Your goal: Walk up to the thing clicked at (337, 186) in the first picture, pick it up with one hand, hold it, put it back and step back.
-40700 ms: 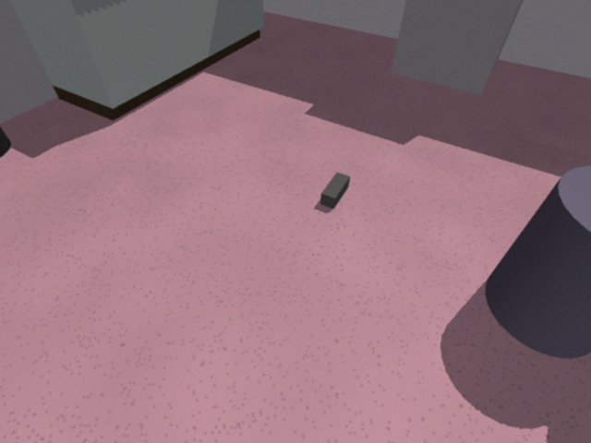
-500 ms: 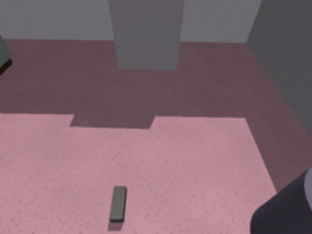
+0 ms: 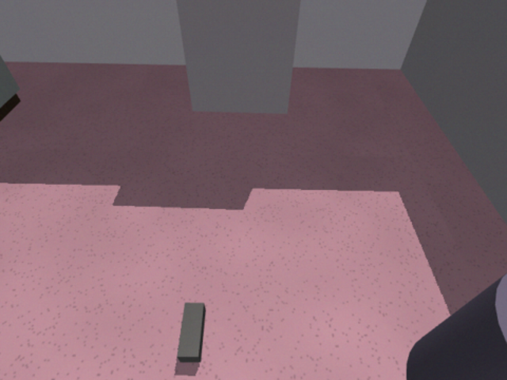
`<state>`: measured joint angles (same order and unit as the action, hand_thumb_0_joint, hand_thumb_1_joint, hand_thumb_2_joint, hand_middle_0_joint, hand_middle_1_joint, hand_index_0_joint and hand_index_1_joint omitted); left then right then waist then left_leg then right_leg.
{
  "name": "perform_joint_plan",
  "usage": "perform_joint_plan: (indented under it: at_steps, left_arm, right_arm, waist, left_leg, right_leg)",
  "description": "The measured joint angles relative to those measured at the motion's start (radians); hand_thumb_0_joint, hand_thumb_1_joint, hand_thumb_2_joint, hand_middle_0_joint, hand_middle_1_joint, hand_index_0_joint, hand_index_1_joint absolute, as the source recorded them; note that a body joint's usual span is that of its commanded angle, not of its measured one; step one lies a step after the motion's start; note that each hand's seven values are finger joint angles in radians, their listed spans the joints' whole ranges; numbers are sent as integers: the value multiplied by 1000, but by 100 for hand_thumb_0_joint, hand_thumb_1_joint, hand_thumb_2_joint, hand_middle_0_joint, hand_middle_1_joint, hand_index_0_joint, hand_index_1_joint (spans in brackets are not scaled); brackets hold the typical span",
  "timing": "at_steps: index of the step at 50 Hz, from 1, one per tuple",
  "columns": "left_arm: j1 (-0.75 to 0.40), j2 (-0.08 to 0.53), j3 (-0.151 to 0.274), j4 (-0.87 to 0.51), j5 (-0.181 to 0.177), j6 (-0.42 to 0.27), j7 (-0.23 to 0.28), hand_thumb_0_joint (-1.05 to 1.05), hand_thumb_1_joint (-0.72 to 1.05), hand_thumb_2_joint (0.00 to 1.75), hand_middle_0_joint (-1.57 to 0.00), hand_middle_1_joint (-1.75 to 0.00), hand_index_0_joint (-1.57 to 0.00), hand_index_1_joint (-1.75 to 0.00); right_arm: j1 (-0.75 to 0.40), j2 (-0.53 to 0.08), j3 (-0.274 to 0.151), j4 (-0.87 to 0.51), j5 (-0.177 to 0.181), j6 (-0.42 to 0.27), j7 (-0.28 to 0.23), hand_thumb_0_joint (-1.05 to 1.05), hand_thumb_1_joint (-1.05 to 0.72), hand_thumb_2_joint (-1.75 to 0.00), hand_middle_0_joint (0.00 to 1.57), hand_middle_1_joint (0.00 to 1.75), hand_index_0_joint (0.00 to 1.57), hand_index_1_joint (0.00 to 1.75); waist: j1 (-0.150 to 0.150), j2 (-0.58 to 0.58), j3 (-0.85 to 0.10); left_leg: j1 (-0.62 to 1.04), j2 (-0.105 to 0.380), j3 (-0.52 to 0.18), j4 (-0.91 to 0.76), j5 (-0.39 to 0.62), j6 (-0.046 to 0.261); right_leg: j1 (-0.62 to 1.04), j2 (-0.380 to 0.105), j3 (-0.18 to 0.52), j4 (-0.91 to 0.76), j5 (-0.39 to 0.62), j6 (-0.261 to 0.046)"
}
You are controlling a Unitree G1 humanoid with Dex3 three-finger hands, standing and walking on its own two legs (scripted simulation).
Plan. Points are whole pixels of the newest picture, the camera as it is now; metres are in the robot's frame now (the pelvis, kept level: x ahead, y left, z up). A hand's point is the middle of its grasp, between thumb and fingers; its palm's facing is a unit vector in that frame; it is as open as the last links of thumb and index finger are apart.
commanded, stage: stand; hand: left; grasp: from above
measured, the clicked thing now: (192, 331) +0.45 +0.21 -0.75
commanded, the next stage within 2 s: rise first in 0.02 s
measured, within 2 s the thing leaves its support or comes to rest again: neither
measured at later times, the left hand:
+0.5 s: hand out of the picture +0.15 +0.26 -0.18, palm faces -0.05 -0.90 -0.42, open 11.2 cm
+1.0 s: hand out of the picture +0.13 +0.27 -0.24, palm faces -0.05 -0.81 -0.58, open 13.4 cm
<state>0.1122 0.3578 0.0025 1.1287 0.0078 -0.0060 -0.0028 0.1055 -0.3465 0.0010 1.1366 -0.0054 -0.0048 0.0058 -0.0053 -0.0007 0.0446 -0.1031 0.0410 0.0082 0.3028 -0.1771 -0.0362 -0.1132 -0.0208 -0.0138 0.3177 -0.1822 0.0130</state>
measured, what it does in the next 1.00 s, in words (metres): lowers itself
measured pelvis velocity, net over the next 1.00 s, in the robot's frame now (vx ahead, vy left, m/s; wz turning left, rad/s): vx -0.01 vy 0.01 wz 0.01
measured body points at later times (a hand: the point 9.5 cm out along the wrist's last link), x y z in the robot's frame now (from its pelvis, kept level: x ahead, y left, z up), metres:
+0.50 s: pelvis +0.00 +0.01 -0.03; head +0.06 +0.01 +0.42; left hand +0.15 +0.31 -0.15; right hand +0.10 -0.25 -0.15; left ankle -0.01 +0.14 -0.75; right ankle -0.01 -0.13 -0.75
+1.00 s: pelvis -0.01 +0.01 -0.08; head +0.08 +0.03 +0.36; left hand +0.13 +0.31 -0.20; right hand +0.17 -0.23 -0.18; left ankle -0.01 +0.14 -0.75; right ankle -0.01 -0.13 -0.75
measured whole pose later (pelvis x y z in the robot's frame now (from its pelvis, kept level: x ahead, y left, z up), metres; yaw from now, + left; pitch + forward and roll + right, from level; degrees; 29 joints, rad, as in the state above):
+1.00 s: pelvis -0.01 +0.01 -0.08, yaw +0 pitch +17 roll -2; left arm 0.08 0.22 0.13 0.64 0.27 0.38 0.23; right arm 0.14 -0.20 -0.02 0.62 -0.01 -0.07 -0.06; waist -0.01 0.00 -0.12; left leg -0.86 0.04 -0.03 1.06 -0.50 -0.02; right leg -0.84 -0.03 -0.02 1.02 -0.48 0.03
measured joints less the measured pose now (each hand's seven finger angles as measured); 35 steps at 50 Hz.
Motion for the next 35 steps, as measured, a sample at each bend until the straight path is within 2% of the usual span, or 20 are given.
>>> perform_joint_plan:
  at_steps: [7,9,11,14,16,19,23,27,31,35]
  left_arm:
    - [-1,-2,0,-1,0,1,-1,1,91,90,-20,-30,-20,-30]
    - [-2,-14,19,-50,-16,-4,10,1,88,91,-19,-32,-19,-32]
    - [-55,-30,51,-50,-15,-18,13,1,84,94,-16,-37,-16,-37]
    - [-135,-31,98,-46,22,-13,-4,1,72,98,-11,-49,-11,-49]
    - [-170,-22,124,-47,66,-10,-17,1,63,99,-8,-59,-8,-58]
    - [-171,-19,154,-99,118,18,-14,1,49,98,-5,-72,-6,-70]
    - [-142,-34,144,-162,155,97,23,1,26,95,-4,-82,-5,-81]
    - [-105,-53,139,-216,166,171,56,0,2,92,-5,-87,-6,-86]
    - [-83,-74,143,-263,190,204,87,0,-15,90,-7,-91,-7,-90]
    - [-57,-92,155,-345,227,228,133,0,-26,90,-7,-93,-8,-93]
  right_arm:
    - [-1,-2,1,-3,0,-1,-2,1,-91,-89,20,30,20,30]
    - [35,0,1,-91,28,-8,-20,1,-90,-89,20,30,20,30]
    - [57,11,1,-167,45,-28,-33,1,-89,-89,20,30,20,30]
    - [66,45,-9,-243,44,-37,-39,1,-87,-88,20,30,20,30]
    - [74,70,-18,-281,35,-42,-36,1,-85,-88,20,30,20,30]
    - [101,98,-29,-331,30,-39,-29,1,-83,-88,20,30,20,30]
    - [134,107,-32,-382,33,-29,-20,1,-79,-87,20,30,20,30]
    - [141,105,-34,-428,33,-39,-12,1,-76,-86,20,30,20,30]
    - [136,104,-39,-462,23,-63,-13,1,-76,-86,20,30,20,30]
    - [116,106,-41,-486,14,-76,-19,1,-76,-86,20,30,20,30]
  waist:
    - [2,3,1]
    - [-4,7,-7]
    - [-5,9,3]
    - [-9,2,6]
    - [-16,-6,-8]
    - [-18,-13,-29]
    - [-22,-3,-59]
    - [-25,5,-80]
    - [-17,1,-101]
    - [-9,-8,-114]
  left_leg:
    - [6,0,1,-1,-4,-1]
    - [-45,-2,-8,41,-19,2]
    - [-101,-4,-18,93,-35,4]
    - [-191,-1,-19,166,-58,2]
    - [-253,0,-19,216,-76,0]
    - [-309,2,-14,274,-105,0]
    - [-353,-1,-14,328,-137,5]
    - [-413,-4,-13,400,-174,10]
    - [-505,-5,-15,500,-220,14]
    - [-595,-4,-17,602,-267,14]
  right_leg:
    - [3,0,1,3,-6,-1]
    - [-40,-3,-7,38,-20,-1]
    - [-90,-5,-15,84,-37,-1]
    - [-179,-3,-13,154,-58,-4]
    - [-242,-2,-11,205,-76,-5]
    - [-301,-1,-4,263,-102,-4]
    - [-340,-4,-2,307,-128,1]
    - [-397,-8,1,370,-160,7]
    - [-487,-10,3,466,-204,11]
    - [-576,-9,6,564,-247,14]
